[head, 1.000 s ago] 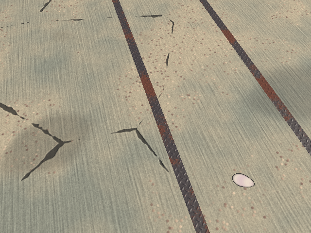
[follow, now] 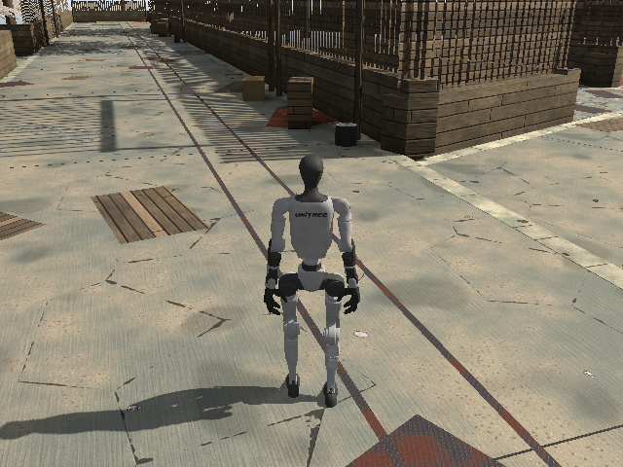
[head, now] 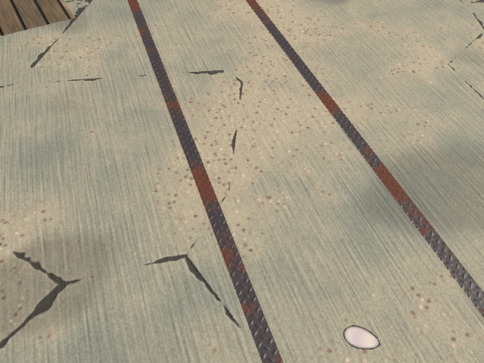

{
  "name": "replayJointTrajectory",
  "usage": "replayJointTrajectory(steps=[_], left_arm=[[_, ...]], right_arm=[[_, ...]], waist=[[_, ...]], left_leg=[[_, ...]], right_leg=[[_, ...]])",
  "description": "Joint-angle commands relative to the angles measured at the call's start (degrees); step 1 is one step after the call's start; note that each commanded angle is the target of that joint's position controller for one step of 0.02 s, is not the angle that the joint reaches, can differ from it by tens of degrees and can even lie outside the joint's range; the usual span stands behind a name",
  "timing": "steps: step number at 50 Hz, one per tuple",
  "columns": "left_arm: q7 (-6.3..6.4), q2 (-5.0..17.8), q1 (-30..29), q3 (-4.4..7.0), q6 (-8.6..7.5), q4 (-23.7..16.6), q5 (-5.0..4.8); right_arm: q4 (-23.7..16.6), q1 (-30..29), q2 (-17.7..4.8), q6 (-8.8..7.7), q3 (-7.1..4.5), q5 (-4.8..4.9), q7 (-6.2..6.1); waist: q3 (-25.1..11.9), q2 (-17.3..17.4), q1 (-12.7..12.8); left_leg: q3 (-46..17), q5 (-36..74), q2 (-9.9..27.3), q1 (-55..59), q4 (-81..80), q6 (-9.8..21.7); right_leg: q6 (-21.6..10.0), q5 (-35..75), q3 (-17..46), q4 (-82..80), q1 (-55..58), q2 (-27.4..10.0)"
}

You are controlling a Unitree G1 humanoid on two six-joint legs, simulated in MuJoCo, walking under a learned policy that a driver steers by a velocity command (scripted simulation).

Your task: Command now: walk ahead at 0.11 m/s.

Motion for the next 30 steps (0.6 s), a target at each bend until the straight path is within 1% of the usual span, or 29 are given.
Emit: replayJointTrajectory(steps=[1, 2, 3, 4, 5, 6, 8, 9, 10, 11, 12, 13, 14, 15, 16, 17, 18, 19, 20, 22, 24, 26, 28, 30], left_arm=[[0.04, 5.71, 6.34, 1.37, 0.21, -0.02, 0.17], [-0.09, 6.73, 6.47, 1.85, 0.50, -0.47, 0.25], [-0.21, 7.36, 7.97, 2.25, 0.65, -0.59, 0.21], [-0.21, 8.38, 10.01, 2.74, 0.63, -0.22, 0.10], [-0.16, 9.40, 10.31, 3.28, 0.50, -0.10, 0.14], [-0.21, 9.41, 10.35, 3.54, 0.20, -0.19, 0.31], [-0.48, 9.70, 9.85, 3.93, -0.72, -0.46, 0.96], [-0.59, 9.62, 9.23, 4.04, -1.16, -0.65, 0.93], [-0.67, 9.67, 8.38, 4.16, -1.54, -0.89, 0.74], [-0.75, 9.89, 6.79, 4.28, -1.79, -1.27, 0.40], [-0.87, 9.87, 4.72, 4.31, -1.96, -1.82, 0.10], [-1.07, 9.19, 3.55, 4.10, -2.40, -2.42, 0.20], [-1.71, 6.01, 1.29, 3.11, -3.09, -4.42, -0.01], [-2.19, 4.94, 1.80, 2.99, -3.41, -6.67, 0.51], [-2.54, 7.81, -1.11, 3.74, -3.10, -7.25, 2.02], [-3.15, 6.45, -2.70, 3.52, -3.29, -7.69, 1.80], [-3.61, 5.47, -2.55, 3.36, -3.60, -7.44, 1.20], [-3.91, 5.58, -2.28, 3.59, -3.49, -7.29, 1.29], [-4.10, 5.68, -1.59, 3.71, -3.01, -7.04, 1.49], [-4.30, 6.05, -2.50, 4.03, -2.11, -7.48, 1.44], [-4.35, 5.73, -6.67, 3.97, -1.50, -9.05, 1.34], [-4.45, 5.42, -13.00, 3.64, -1.31, -11.60, 1.18], [-4.53, 4.85, -18.53, 3.13, -1.36, -13.79, 0.76], [-4.52, 4.85, -21.91, 2.79, -1.41, -15.14, 0.39]], right_arm=[[-0.74, 3.51, -4.71, 0.12, -1.02, -0.12, 0.03], [-1.30, 3.05, -4.80, 0.28, -1.25, -0.37, 0.28], [-2.28, 1.48, -4.41, 0.26, -1.29, -0.63, 0.61], [-3.55, -0.49, -3.08, -0.01, -1.09, -0.94, 1.04], [-4.83, -2.04, -2.22, -0.46, -0.92, -1.62, 1.42], [-6.08, -3.58, -2.85, -1.03, -1.14, -1.83, 1.73], [-7.98, -4.78, -4.49, -2.30, -1.82, -1.48, 2.32], [-8.61, -4.91, -4.76, -2.88, -2.07, -1.14, 2.60], [-8.91, -4.40, -4.61, -3.37, -2.26, -0.75, 2.81], [-8.51, -2.05, -4.06, -3.74, -2.39, -0.42, 2.94], [-6.85, 3.07, -3.59, -3.94, -2.67, -0.11, 2.94], [-4.28, 10.40, -4.66, -4.12, -3.48, -0.09, 2.57], [-2.84, 18.58, -9.50, -4.55, -4.92, -0.88, 1.72], [-0.90, 25.11, -14.42, -3.85, -6.08, -0.57, 1.63], [-1.98, 19.38, -10.95, -3.16, -5.03, -0.80, 1.42], [-4.26, 13.10, -9.54, -3.32, -4.48, -0.94, 1.64], [-5.56, 9.27, -8.94, -3.69, -4.15, -0.94, 1.76], [-6.01, 7.90, -7.89, -4.18, -3.63, -0.73, 1.66], [-5.77, 7.75, -6.73, -4.63, -3.10, -0.55, 1.48], [-4.31, 11.00, -6.42, -5.26, -2.60, -0.31, 1.16], [-3.32, 13.53, -6.62, -5.48, -2.24, -0.28, 1.02], [-3.19, 14.23, -6.53, -5.57, -1.85, -0.41, 1.03], [-3.23, 14.18, -6.39, -5.68, -1.56, -0.43, 1.02], [-2.90, 14.93, -7.02, -5.87, -1.58, -0.38, 0.83]], waist=[[4.34, -2.20, 0.59], [6.33, -3.79, 0.96], [8.97, -4.87, 2.01], [10.99, -7.30, 3.06], [12.89, -9.00, 3.36], [13.38, -8.42, 3.56], [12.45, -6.98, 3.04], [11.77, -6.38, 2.55], [10.96, -6.12, 1.82], [10.07, -5.79, 0.06], [8.83, -4.84, -2.60], [6.19, -2.05, -5.51], [3.19, 9.76, -9.14], [0.98, 19.96, -8.95], [4.90, 9.56, -5.36], [7.36, 3.80, -3.03], [7.30, 1.60, -1.18], [6.75, 1.35, 0.00], [5.98, 1.97, 0.77], [5.06, 3.19, 1.07], [5.27, 3.69, 0.69], [6.53, 4.07, -0.11], [7.69, 4.64, -0.81], [8.05, 5.36, -1.39]], left_leg=[[-4.39, -13.36, 2.44, 0.77, -0.01, 1.60], [-3.23, -19.48, 1.04, -2.78, 2.43, 2.08], [-2.14, -21.64, -0.06, -7.71, 5.65, 2.14], [0.26, -19.35, -1.29, -12.22, 10.69, 1.84], [1.58, -15.33, -0.31, -15.44, 15.14, 1.89], [0.82, -13.86, 1.38, -17.82, 18.10, 2.17], [-0.59, -15.23, 3.05, -20.75, 19.76, 2.62], [-0.49, -15.18, 3.20, -19.84, 17.81, 2.68], [0.30, -13.88, 2.65, -16.61, 14.91, 2.70], [1.76, -10.67, 1.51, -10.21, 10.53, 2.78], [3.38, -7.97, -0.64, 0.01, 5.93, 2.80], [1.89, -7.77, -1.45, 12.41, 3.36, 2.99], [-15.45, -18.52, 10.20, 21.62, -6.50, 5.58], [-37.58, -26.24, 21.55, 26.03, -14.59, 10.77], [-37.02, -27.35, 22.08, 19.93, -14.15, 11.31], [-31.66, -24.20, 20.40, 14.87, -14.17, 10.56], [-26.21, -18.18, 18.00, 11.98, -15.17, 9.49], [-21.96, -12.65, 16.15, 10.92, -15.79, 8.70], [-17.97, -6.73, 14.28, 10.93, -15.93, 7.90], [-13.02, 6.71, 12.87, 13.14, -14.79, 7.58], [-9.71, 15.83, 12.16, 14.15, -14.13, 7.76], [-7.44, 20.34, 11.23, 13.06, -14.54, 7.96], [-5.40, 23.19, 10.12, 11.43, -14.88, 7.70], [-4.29, 26.41, 10.27, 11.36, -14.98, 7.59]], right_leg=[[-3.54, -13.70, 6.89, -6.42, -8.00, -5.28], [-4.97, -21.81, 9.17, -7.62, -9.00, -6.19], [-6.64, -27.90, 12.79, -9.96, -8.77, -8.40], [-8.69, -32.01, 17.95, -13.40, -7.21, -12.30], [-10.73, -32.25, 22.05, -15.57, -6.15, -16.36], [-12.00, -29.53, 23.85, -16.46, -5.19, -18.35], [-12.69, -21.51, 23.12, -15.32, -1.25, -19.00], [-12.16, -17.61, 21.04, -14.23, -0.17, -18.17], [-11.41, -14.06, 18.56, -12.95, -0.63, -16.90], [-10.40, -10.99, 15.56, -10.90, -3.43, -15.28], [-9.10, -7.66, 12.04, -7.36, -8.96, -12.93], [-7.51, -2.43, 8.29, -0.40, -15.39, -9.90], [-4.45, -0.98, 0.16, 17.82, -23.87, -3.23], [-3.09, -14.21, -3.96, 34.39, -34.60, 2.44], [-4.22, -12.86, 0.94, 43.02, -36.85, -1.78], [-4.72, -6.71, 2.42, 44.48, -36.94, -4.12], [-4.55, -1.89, 2.73, 43.20, -34.86, -5.52], [-4.05, 0.47, 2.28, 41.57, -33.35, -6.23], [-3.32, 1.94, 1.58, 40.27, -32.22, -6.47], [-2.39, 3.71, -0.37, 38.98, -33.31, -5.77], [-1.56, 5.44, -1.89, 36.77, -35.76, -5.47], [-0.95, 7.92, -3.44, 31.20, -36.45, -4.90], [-0.91, 10.99, -4.91, 22.90, -33.81, -3.81], [-1.70, 13.05, -6.38, 16.30, -29.89, -2.51]])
